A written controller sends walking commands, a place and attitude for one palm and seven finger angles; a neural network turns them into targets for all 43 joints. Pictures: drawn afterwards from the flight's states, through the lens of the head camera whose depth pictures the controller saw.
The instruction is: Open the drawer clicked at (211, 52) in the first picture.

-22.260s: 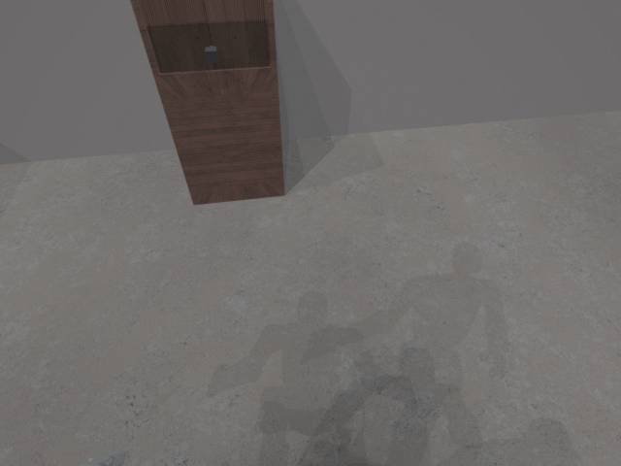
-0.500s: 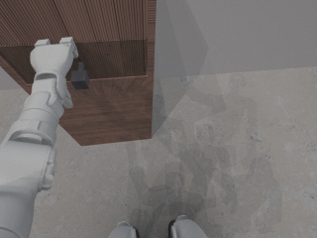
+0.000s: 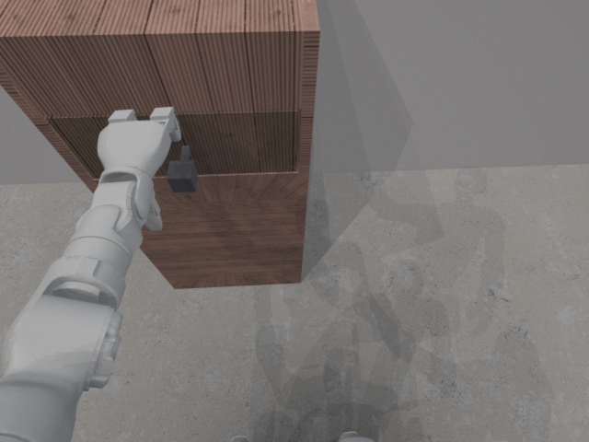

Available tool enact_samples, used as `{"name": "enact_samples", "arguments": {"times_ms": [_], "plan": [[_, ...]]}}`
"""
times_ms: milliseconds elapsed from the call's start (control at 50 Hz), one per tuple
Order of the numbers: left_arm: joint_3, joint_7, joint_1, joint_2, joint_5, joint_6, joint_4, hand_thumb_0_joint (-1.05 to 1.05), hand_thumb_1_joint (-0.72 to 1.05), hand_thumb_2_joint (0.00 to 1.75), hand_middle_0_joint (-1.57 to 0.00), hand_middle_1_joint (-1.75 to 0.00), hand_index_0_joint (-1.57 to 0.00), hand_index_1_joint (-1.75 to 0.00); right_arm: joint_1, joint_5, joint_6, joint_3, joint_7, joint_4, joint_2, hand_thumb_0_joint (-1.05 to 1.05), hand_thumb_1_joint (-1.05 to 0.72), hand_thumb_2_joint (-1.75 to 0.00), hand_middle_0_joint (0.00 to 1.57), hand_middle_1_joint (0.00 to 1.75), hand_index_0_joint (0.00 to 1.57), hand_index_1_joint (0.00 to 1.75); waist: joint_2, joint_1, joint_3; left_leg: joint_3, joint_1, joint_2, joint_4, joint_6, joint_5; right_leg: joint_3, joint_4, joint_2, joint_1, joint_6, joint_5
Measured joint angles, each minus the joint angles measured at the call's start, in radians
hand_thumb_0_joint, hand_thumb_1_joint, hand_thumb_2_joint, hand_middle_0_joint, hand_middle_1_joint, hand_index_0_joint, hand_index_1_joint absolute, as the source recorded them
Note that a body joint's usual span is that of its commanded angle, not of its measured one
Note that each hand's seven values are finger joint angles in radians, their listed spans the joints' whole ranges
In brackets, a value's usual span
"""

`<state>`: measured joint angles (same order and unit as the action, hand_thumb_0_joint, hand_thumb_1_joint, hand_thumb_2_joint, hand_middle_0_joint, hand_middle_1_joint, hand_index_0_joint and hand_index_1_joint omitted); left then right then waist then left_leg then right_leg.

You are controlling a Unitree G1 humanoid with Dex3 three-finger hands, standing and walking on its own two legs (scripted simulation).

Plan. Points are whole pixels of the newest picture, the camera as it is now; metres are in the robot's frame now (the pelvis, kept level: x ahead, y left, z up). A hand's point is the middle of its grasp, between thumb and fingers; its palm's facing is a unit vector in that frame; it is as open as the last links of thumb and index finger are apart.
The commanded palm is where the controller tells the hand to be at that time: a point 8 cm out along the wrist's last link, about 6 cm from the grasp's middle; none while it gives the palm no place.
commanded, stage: re-aim the fingers above the handle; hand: left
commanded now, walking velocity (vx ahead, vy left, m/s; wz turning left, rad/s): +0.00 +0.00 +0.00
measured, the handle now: (184, 166) +0.55 +0.17 -0.03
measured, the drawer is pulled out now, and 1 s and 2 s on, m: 0.00 0.00 0.00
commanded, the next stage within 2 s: lower the fingers behind the handle in 1.88 s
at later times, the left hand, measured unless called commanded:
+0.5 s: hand (154, 166) +0.50 +0.19 +0.03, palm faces -0.06 -0.02 -1.00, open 13.8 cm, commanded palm +0.48 +0.19 +0.09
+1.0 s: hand (152, 176) +0.49 +0.19 +0.03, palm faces -0.07 -0.03 -1.00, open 13.8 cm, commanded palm +0.47 +0.19 +0.09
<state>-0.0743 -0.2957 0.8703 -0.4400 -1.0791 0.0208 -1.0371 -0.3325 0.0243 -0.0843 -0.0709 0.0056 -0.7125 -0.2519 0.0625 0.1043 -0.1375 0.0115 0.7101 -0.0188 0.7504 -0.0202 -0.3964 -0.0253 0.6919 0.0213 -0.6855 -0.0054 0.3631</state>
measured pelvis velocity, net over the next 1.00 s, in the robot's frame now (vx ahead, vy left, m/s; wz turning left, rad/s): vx -0.01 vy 0.01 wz -0.03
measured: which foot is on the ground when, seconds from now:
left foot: down 0.00-1.00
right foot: down 0.00-1.00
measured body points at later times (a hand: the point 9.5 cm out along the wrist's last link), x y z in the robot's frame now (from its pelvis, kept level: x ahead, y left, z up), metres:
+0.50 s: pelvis -0.01 +0.00 +0.00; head +0.10 -0.01 +0.43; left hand +0.50 +0.19 +0.09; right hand -0.05 -0.28 -0.13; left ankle -0.04 +0.10 -0.71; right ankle -0.03 -0.12 -0.71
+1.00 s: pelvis -0.01 +0.01 +0.00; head +0.09 +0.00 +0.43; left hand +0.49 +0.19 +0.08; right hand -0.02 -0.27 -0.13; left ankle -0.04 +0.10 -0.71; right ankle -0.03 -0.12 -0.71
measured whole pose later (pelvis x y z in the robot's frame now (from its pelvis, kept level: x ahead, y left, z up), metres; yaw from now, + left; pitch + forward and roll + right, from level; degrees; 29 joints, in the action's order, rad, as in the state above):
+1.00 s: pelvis -0.01 +0.01 +0.00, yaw -2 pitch +21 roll -2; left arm -0.04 -0.29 0.88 -0.46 -1.09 0.01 -1.09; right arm -0.37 0.02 -0.07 -0.06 0.01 -0.72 -0.25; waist 0.06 0.13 -0.14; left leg 0.04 0.74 -0.02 0.77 -0.03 -0.39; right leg 0.00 0.71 0.03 -0.73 0.00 0.34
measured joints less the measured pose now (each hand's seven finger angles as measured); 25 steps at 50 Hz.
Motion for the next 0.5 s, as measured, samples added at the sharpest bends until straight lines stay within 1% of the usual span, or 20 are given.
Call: {"name": "enact_samples", "arguments": {"times_ms": [80, 160, 220, 280, 360, 440, 500], "plan": [[-0.007, -0.01, 0.034, 0.002, -0.003, -0.022, -0.041, 0.0, -0.49, 0.3, -0.32, -1.2, -0.32, -1.2, 0.004, -0.002, 0.001, 0.004, -0.001, -0.007, 0.0, 0.0, -0.91, -0.9, 0.2, 0.3, 0.2, 0.3, 0.0, 0.005, 0.003, -0.002, 0.006, 0.0, 0.005, 0.002, 0.002, -0.002, 0.008, 0.0, -0.007, -0.002, 0.0], [0.002, -0.001, 0.06, -0.009, -0.002, -0.036, -0.078, 0.0, -0.49, 0.3, -0.32, -1.2, -0.32, -1.2, -0.002, -0.005, 0.001, 0.011, 0.004, -0.008, -0.001, 0.0, -0.91, -0.9, 0.2, 0.3, 0.2, 0.3, 0.0, 0.019, 0.007, 0.002, 0.01, -0.002, 0.004, 0.002, 0.006, 0.002, 0.01, 0.002, -0.014, -0.004, -0.005], [0.005, 0.013, 0.073, -0.023, -0.004, -0.035, -0.097, 0.0, -0.49, 0.3, -0.32, -1.2, -0.32, -1.2, -0.016, -0.007, 0.004, 0.013, 0.01, -0.007, -0.002, 0.0, -0.91, -0.9, 0.2, 0.3, 0.2, 0.3, 0.001, 0.03, 0.008, 0.006, 0.016, -0.004, 0.004, 0.003, 0.009, 0.006, 0.012, 0.004, -0.022, -0.004, -0.008], [0.015, 0.022, 0.077, -0.03, -0.003, -0.016, -0.092, 0.0, -0.49, 0.3, -0.32, -1.2, -0.32, -1.2, -0.036, -0.006, 0.009, 0.011, 0.013, -0.01, -0.004, 0.0, -0.91, -0.9, 0.2, 0.3, 0.2, 0.3, 0.002, 0.035, 0.01, 0.01, 0.023, -0.006, 0.006, 0.003, 0.01, 0.01, 0.015, 0.006, -0.032, -0.005, -0.01], [0.037, 0.015, 0.069, -0.037, -0.01, 0.003, -0.082, 0.0, -0.49, 0.3, -0.32, -1.2, -0.32, -1.2, -0.059, -0.003, 0.009, 0.009, 0.013, -0.02, -0.008, 0.0, -0.91, -0.9, 0.2, 0.3, 0.2, 0.3, 0.003, 0.04, 0.004, 0.017, 0.033, -0.01, 0.012, 0.003, 0.008, 0.017, 0.022, 0.009, -0.046, -0.004, -0.011], [0.053, 0.0, 0.059, -0.046, -0.014, -0.006, -0.087, 0.0, -0.49, 0.3, -0.32, -1.2, -0.32, -1.2, -0.07, -0.003, 0.007, 0.009, 0.01, -0.029, -0.012, 0.0, -0.91, -0.9, 0.2, 0.3, 0.2, 0.3, 0.005, 0.043, 0.002, 0.023, 0.037, -0.013, 0.015, 0.002, 0.007, 0.024, 0.025, 0.012, -0.053, -0.003, -0.013], [0.059, 0.001, 0.05, -0.054, -0.015, -0.015, -0.085, 0.0, -0.49, 0.3, -0.32, -1.2, -0.32, -1.2, -0.075, -0.006, 0.008, 0.007, 0.009, -0.032, -0.011, 0.0, -0.91, -0.9, 0.2, 0.3, 0.2, 0.3, 0.005, 0.042, 0.003, 0.026, 0.035, -0.014, 0.012, 0.001, 0.009, 0.027, 0.022, 0.013, -0.051, -0.003, -0.017]]}}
